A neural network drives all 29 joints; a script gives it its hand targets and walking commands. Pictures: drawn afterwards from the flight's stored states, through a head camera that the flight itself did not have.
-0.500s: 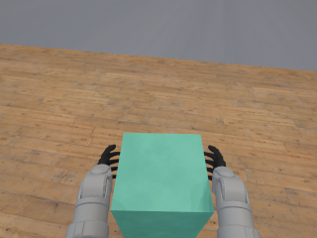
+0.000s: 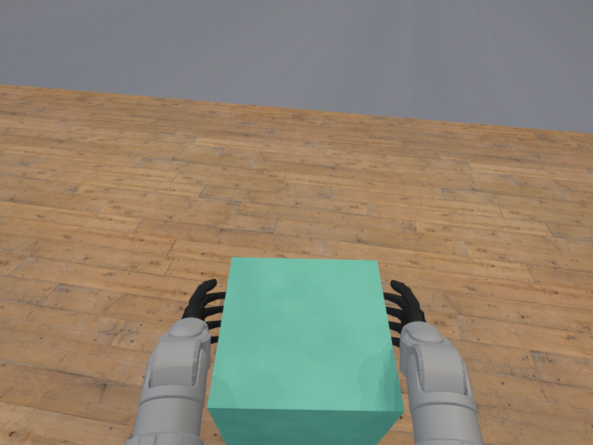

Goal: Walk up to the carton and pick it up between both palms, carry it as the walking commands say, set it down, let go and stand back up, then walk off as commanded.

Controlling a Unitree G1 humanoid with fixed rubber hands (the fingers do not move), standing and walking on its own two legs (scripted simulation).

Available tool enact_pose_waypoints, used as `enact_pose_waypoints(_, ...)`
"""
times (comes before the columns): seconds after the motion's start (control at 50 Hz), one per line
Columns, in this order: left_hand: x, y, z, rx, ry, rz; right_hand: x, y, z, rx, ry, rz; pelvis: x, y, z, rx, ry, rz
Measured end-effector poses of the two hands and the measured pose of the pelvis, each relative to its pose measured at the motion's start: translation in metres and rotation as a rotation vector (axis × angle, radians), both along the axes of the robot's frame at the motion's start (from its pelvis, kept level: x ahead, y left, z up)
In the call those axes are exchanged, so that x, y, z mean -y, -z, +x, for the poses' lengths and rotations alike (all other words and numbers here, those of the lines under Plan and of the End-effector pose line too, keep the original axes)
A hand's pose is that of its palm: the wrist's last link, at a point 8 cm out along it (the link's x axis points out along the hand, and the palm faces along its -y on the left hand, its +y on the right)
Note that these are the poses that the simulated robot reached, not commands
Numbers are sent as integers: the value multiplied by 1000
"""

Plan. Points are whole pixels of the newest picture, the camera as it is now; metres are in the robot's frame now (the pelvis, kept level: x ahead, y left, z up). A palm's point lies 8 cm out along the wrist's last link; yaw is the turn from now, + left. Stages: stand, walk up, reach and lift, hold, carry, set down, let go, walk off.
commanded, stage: reach and lift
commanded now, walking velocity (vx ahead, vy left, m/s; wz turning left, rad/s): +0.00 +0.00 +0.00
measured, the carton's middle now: (301, 362) +0.28 +0.00 -0.03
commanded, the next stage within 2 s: hold in 0.04 s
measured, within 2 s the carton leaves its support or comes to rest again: neither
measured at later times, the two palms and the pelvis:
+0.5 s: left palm (193, 334) +0.27 +0.15 +0.05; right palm (414, 337) +0.27 -0.15 +0.05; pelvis -0.01 +0.00 +0.00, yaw +0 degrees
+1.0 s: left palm (195, 334) +0.27 +0.15 +0.04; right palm (414, 338) +0.28 -0.15 +0.05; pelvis +0.00 +0.00 +0.00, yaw +0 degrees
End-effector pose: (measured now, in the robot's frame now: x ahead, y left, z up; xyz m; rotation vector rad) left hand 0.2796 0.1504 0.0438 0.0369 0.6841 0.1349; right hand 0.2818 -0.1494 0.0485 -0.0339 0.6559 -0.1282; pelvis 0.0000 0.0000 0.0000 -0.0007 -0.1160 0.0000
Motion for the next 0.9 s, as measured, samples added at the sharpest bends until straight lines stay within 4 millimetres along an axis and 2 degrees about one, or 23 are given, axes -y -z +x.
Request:
enact_pose_waypoints(0.44,0,-2,-7,4,3,-5,0,-2,-9,4,13,9,-3,2,-11,24,1,0)
enact_pose_waypoints(0.9,2,0,-5,-1,4,7,2,1,-6,-3,0,-1,1,1,-5,11,-1,2)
